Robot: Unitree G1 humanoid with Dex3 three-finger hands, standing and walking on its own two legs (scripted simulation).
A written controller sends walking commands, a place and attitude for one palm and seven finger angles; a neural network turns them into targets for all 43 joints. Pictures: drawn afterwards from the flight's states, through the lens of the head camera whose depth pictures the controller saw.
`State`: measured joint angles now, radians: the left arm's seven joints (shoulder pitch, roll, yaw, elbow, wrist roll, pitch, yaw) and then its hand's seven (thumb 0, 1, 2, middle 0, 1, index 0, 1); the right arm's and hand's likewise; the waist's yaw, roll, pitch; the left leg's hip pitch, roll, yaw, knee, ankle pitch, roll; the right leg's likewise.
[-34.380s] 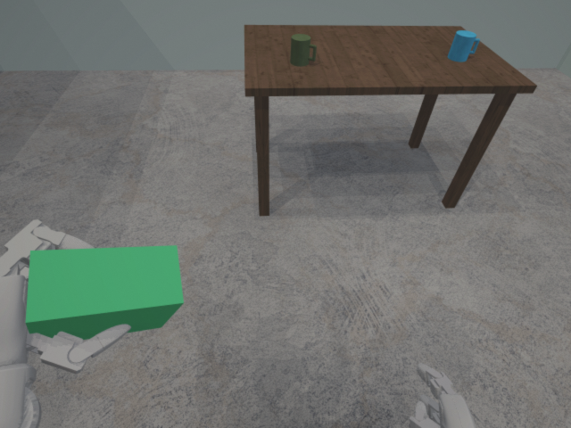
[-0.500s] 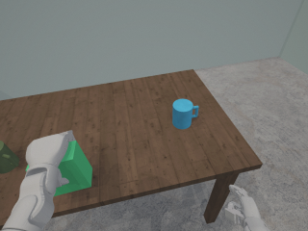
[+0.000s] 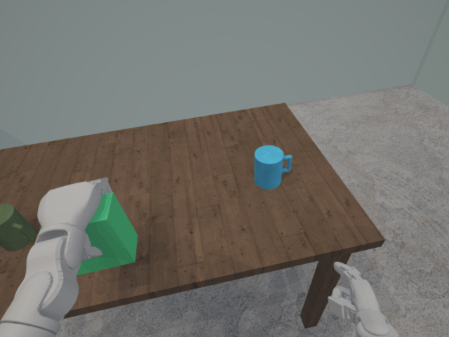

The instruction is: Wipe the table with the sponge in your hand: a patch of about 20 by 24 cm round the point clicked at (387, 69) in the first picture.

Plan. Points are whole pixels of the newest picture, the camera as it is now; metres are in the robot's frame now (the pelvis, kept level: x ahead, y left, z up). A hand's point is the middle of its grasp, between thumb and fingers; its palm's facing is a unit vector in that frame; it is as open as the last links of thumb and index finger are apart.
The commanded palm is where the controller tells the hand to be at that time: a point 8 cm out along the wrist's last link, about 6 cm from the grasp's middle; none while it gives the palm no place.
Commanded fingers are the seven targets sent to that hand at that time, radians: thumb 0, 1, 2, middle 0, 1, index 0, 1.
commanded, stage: lift the sponge slowly off the table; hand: left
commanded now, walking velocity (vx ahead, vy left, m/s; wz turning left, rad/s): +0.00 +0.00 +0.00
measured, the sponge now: (99, 242) +0.25 +0.29 +0.04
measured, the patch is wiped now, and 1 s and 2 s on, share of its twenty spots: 1.00 1.00 1.00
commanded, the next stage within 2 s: bring the sponge back beside the body in 0.18 s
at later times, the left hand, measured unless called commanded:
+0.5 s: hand (92, 225) +0.25 +0.28 +0.10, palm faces +0.02 -0.09 -1.00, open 10.6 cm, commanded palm +0.21 +0.29 +0.18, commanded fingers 0.00 0.10 1.30 -1.20 -1.60 -1.20 -1.60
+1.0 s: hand (81, 235) +0.22 +0.28 +0.11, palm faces +0.07 -0.09 -0.99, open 10.6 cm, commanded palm +0.19 +0.28 +0.18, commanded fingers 0.00 0.10 1.30 -1.20 -1.60 -1.20 -1.60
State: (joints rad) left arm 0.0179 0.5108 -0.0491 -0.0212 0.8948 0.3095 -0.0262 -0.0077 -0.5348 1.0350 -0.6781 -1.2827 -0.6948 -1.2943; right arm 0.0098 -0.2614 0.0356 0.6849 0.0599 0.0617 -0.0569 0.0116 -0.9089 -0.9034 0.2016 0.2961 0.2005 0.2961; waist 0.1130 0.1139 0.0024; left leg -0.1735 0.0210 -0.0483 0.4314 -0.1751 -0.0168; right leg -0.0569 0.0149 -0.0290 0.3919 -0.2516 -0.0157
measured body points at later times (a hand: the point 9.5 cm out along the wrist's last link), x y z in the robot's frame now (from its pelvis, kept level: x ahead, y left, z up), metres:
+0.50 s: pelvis +0.00 +0.00 +0.00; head -0.02 -0.04 +0.45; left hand +0.24 +0.28 +0.15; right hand +0.24 -0.21 -0.08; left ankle +0.04 +0.13 -0.74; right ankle -0.02 -0.11 -0.74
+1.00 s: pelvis -0.01 +0.00 +0.00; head -0.03 -0.03 +0.45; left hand +0.21 +0.28 +0.16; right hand +0.25 -0.19 -0.07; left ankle +0.04 +0.13 -0.74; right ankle -0.02 -0.11 -0.74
